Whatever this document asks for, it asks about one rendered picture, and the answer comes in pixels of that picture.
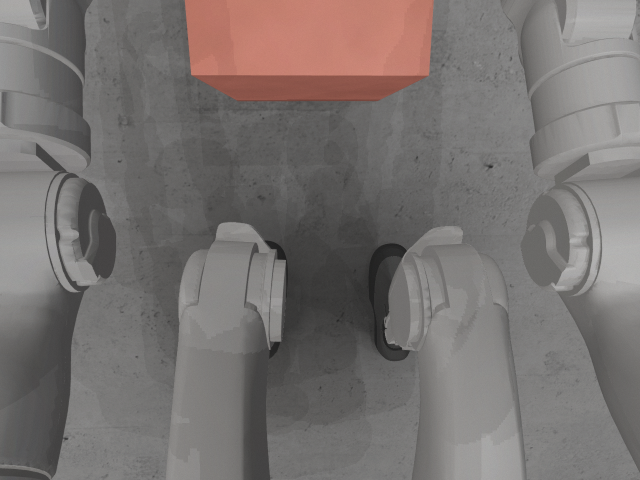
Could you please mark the right robot upper arm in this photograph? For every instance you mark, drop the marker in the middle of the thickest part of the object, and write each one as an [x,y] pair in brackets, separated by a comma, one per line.
[582,241]

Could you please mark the robot left forearm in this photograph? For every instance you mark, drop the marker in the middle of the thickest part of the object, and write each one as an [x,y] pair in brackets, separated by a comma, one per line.
[42,76]

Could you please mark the left robot upper arm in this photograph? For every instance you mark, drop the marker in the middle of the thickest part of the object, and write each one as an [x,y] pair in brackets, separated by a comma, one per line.
[55,241]

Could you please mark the right robot shin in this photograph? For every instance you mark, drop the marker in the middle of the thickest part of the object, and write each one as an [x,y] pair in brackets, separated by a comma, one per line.
[444,236]

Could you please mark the left robot thigh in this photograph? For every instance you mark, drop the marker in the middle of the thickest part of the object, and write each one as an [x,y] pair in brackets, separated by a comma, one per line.
[218,425]

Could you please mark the carton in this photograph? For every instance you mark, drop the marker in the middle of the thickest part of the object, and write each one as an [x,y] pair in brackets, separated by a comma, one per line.
[309,50]

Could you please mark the robot right forearm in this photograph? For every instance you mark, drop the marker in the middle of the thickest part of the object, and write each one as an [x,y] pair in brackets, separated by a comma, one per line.
[581,60]

